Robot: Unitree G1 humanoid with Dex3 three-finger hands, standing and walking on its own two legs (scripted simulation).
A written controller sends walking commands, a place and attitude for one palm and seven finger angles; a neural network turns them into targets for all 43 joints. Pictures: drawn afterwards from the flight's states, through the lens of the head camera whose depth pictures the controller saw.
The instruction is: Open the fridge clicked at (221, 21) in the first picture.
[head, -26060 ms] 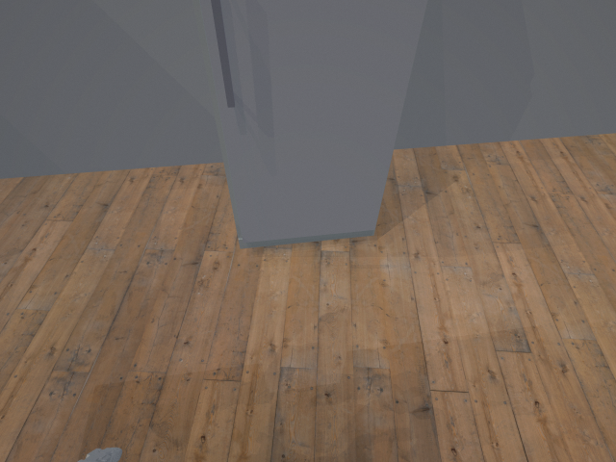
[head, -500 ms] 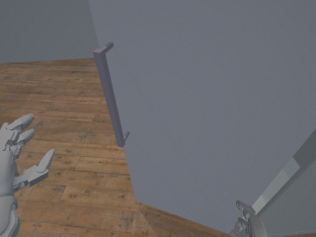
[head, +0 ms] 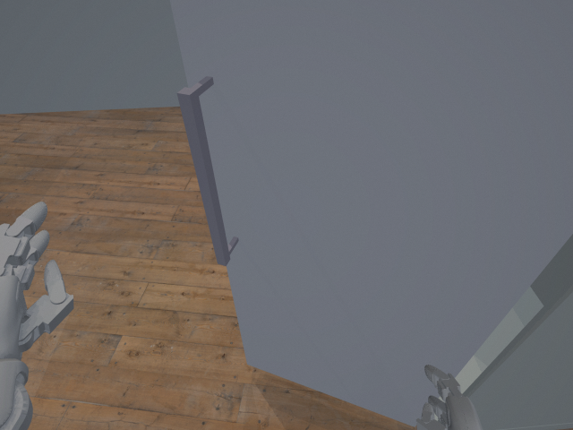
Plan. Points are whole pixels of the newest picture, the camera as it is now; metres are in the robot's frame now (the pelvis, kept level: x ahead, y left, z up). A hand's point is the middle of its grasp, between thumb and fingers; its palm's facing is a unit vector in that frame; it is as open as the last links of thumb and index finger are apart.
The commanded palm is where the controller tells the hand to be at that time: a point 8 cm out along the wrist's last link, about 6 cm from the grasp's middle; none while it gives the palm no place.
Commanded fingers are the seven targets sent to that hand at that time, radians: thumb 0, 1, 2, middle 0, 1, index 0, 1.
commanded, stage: step back with the hand held close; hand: left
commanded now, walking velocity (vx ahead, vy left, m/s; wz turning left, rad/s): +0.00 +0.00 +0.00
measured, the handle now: (216, 186) +0.44 +0.19 +0.12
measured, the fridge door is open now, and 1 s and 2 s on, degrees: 66 66 66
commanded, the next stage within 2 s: stop stepping back and stand still in 1.50 s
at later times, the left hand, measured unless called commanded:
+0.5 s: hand (36, 331) +0.15 +0.28 +0.16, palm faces +0.40 -0.79 -0.47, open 7.4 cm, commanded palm +0.09 +0.32 +0.17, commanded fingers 0.00 0.90 0.90 -0.20 -0.30 -0.20 -0.30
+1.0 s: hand out of the picture +0.07 +0.30 +0.16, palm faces +0.52 -0.73 -0.45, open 7.4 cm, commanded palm +0.01 +0.33 +0.17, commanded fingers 0.00 0.90 0.90 -0.20 -0.30 -0.20 -0.30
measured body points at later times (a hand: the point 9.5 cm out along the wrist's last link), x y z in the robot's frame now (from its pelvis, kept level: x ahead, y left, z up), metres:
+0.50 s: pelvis -0.05 +0.02 -0.01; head -0.04 +0.02 +0.44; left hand +0.12 +0.32 +0.18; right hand +0.13 -0.22 -0.08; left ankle +0.00 +0.12 -0.74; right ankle -0.01 -0.12 -0.74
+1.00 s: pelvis -0.11 +0.02 -0.02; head -0.10 +0.04 +0.42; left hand +0.04 +0.34 +0.18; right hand +0.07 -0.20 -0.09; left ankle +0.00 +0.12 -0.74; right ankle -0.01 -0.12 -0.74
